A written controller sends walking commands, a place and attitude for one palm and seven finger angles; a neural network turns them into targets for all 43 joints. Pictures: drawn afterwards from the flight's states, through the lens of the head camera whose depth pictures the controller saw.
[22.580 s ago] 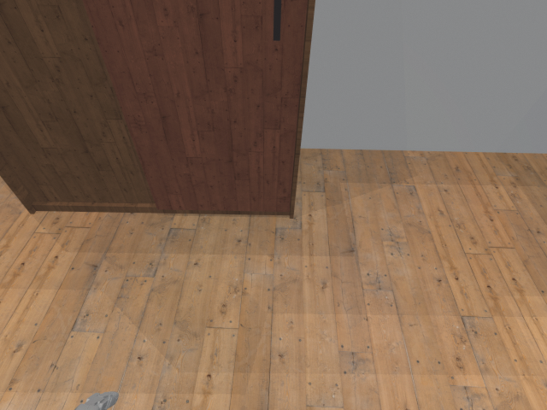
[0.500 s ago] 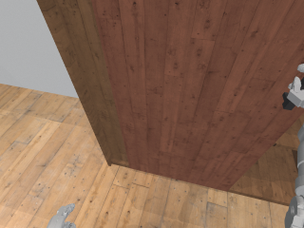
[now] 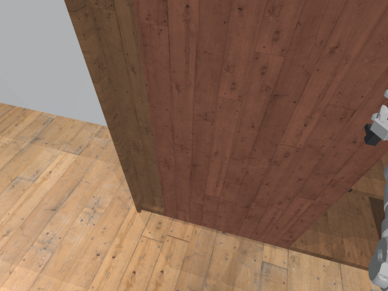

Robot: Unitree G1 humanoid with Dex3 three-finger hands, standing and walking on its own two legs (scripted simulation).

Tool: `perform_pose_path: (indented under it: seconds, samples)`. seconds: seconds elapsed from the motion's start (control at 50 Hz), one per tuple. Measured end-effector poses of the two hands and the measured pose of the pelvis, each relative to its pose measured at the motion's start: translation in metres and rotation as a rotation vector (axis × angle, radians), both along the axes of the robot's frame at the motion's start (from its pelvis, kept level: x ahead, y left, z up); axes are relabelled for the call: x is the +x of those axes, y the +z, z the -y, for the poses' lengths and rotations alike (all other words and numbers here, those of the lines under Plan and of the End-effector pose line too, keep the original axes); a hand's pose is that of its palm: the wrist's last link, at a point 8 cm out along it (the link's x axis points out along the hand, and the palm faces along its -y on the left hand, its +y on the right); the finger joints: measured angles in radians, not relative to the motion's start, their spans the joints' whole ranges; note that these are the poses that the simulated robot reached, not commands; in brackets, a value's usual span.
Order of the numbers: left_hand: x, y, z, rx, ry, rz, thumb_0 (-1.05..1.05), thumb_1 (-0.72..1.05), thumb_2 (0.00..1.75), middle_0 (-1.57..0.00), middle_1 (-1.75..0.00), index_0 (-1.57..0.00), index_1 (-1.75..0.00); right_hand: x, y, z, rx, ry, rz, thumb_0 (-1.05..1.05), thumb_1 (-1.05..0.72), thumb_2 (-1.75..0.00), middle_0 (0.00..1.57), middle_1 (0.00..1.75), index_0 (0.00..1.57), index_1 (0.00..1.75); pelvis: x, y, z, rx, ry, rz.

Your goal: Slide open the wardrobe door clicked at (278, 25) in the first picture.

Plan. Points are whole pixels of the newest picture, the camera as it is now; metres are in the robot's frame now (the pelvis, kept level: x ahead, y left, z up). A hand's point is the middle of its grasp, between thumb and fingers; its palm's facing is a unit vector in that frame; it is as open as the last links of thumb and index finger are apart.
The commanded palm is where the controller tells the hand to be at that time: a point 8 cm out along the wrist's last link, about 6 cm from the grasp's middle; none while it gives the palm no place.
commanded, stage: stop walking and hold the door there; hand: right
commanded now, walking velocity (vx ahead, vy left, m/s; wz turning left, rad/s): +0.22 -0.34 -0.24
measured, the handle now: out of the picture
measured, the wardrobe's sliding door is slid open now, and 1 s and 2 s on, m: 0.46 0.46 0.46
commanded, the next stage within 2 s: loosen the grip on the handle in 1.08 s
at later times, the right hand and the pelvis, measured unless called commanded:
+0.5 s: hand (380, 128) +0.42 -0.31 +0.16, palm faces +0.26 +0.95 -0.16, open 5.5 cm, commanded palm +0.39 -0.35 +0.15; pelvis -0.01 -0.09 +0.00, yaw -4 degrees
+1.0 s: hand (379, 128) +0.42 -0.31 +0.17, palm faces +0.25 +0.96 -0.12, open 5.7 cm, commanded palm +0.39 -0.34 +0.15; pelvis -0.02 -0.10 +0.00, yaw -5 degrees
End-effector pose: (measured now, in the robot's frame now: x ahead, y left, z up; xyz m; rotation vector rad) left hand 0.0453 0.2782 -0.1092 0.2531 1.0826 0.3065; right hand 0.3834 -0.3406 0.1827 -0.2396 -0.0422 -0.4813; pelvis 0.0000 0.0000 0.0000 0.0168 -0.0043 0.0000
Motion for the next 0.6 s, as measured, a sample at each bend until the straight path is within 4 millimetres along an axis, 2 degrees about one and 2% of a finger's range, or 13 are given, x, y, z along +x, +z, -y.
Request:
perform_pose_path:
  seconds: [0.08, 0.16, 0.26, 0.32, 0.42, 0.48, 0.54, 0.6]
  samples:
    - [0.016, 0.001, 0.001, 0.016, -0.02, 0.005, 0.01, 0.91, 0.9, -0.2, -0.3, -0.2, -0.3, 0.0, 0.0, 0.004, -0.002, 0.031, -0.007, -0.07, -0.7, -0.82, 0.45, 1.39, 0.35, 1.39, 0.002, 0.0, 0.012, -0.007, -0.024, 0.002]
    - [0.036, 0.009, 0.014, 0.041, -0.071, 0.023, 0.01, 0.91, 0.9, -0.2, -0.3, -0.2, -0.3, 0.002, -0.003, 0.01, 0.004, 0.085, -0.01, -0.12, -0.67, -0.82, 0.45, 1.39, 0.39, 1.39, 0.003, 0.003, 0.032, -0.035, -0.055, 0.005]
    - [0.065, 0.014, 0.046, 0.078, -0.13, 0.068, 0.01, 0.91, 0.9, -0.2, -0.3, -0.2, -0.3, 0.007, -0.009, 0.019, 0.007, 0.176, 0.042, -0.17, -0.63, -0.82, 0.45, 1.4, 0.43, 1.4, 0.001, -0.004, 0.066, -0.048, -0.096, 0.006]
    - [0.08, 0.009, 0.076, 0.063, -0.139, 0.102, 0.01, 0.91, 0.9, -0.2, -0.3, -0.2, -0.3, 0.008, -0.013, 0.02, -0.009, 0.23, 0.088, -0.16, -0.64, -0.82, 0.44, 1.4, 0.44, 1.4, -0.005, -0.01, 0.085, -0.041, -0.091, 0.006]
    - [0.091, 0.006, 0.143, -0.081, -0.207, 0.112, 0.01, 0.91, 0.9, -0.2, -0.3, -0.2, -0.3, 0.007, -0.016, 0.018, 0.03, 0.252, 0.111, -0.14, -0.7, -0.81, 0.44, 1.4, 0.38, 1.38, -0.01, -0.002, 0.09, -0.012, -0.083, -0.018]
    - [0.092, -0.001, 0.171, -0.159, -0.255, 0.109, 0.01, 0.91, 0.9, -0.2, -0.3, -0.2, -0.3, 0.007, -0.016, 0.017, 0.028, 0.25, 0.114, -0.14, -0.71, -0.8, 0.44, 1.4, 0.35, 1.39, -0.011, -0.002, 0.088, -0.016, -0.074, -0.027]
    - [0.093, -0.013, 0.185, -0.22, -0.285, 0.107, 0.01, 0.9, 0.9, -0.2, -0.3, -0.21, -0.3, 0.006, -0.016, 0.017, 0.0, 0.233, 0.108, -0.15, -0.72, -0.8, 0.45, 1.4, 0.34, 1.39, -0.012, -0.007, 0.085, -0.024, -0.065, -0.027]
    - [0.091, -0.022, 0.185, -0.243, -0.279, 0.092, 0.01, 0.9, 0.9, -0.2, -0.3, -0.21, -0.3, 0.005, -0.014, 0.016, -0.024, 0.212, 0.086, -0.16, -0.72, -0.79, 0.45, 1.4, 0.33, 1.39, -0.015, -0.006, 0.085, 0.001, -0.079, -0.014]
